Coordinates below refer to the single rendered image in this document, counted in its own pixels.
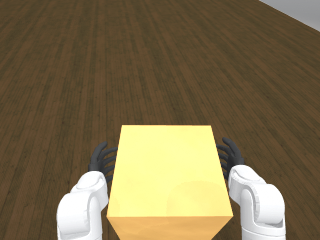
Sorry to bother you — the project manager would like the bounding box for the robot left forearm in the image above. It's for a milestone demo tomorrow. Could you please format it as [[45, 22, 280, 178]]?
[[56, 171, 109, 240]]

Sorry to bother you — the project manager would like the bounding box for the robot right forearm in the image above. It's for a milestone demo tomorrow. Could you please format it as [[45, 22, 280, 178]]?
[[228, 165, 286, 240]]

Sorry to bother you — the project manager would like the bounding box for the carton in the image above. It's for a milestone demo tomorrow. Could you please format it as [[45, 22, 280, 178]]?
[[106, 125, 233, 240]]

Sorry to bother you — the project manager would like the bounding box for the right robot hand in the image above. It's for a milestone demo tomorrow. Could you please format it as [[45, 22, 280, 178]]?
[[215, 137, 245, 181]]

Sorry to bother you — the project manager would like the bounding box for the left robot hand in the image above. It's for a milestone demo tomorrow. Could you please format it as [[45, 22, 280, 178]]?
[[87, 141, 118, 184]]

